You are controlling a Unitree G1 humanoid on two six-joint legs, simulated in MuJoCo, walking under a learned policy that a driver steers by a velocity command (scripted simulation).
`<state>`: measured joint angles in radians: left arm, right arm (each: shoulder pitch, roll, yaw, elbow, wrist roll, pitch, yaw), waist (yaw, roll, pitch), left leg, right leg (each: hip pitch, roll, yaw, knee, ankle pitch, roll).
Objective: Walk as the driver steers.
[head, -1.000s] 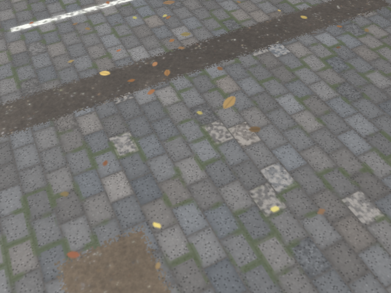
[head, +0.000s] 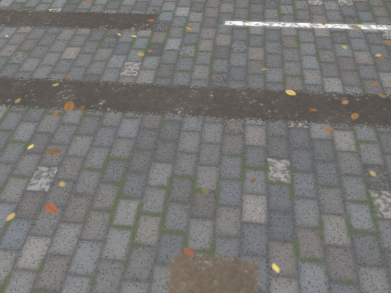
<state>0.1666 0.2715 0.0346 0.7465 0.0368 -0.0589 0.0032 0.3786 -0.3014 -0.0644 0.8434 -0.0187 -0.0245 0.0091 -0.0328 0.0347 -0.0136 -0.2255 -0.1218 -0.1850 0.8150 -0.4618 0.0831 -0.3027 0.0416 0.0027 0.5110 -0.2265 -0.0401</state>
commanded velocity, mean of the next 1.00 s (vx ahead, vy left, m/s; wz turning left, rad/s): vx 0.48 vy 0.00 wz -0.24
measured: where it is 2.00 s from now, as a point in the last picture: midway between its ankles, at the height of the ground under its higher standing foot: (256, 187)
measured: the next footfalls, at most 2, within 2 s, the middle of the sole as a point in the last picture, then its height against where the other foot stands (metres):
left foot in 0.40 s outside the picture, level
right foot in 0.94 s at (232, 267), level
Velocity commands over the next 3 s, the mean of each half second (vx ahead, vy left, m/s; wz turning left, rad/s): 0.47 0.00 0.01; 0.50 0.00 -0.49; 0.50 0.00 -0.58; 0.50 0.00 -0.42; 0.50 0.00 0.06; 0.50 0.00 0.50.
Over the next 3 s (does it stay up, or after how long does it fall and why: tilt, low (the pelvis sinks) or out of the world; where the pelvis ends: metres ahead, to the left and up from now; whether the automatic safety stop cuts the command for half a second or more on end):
stays up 1.34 -0.65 0.00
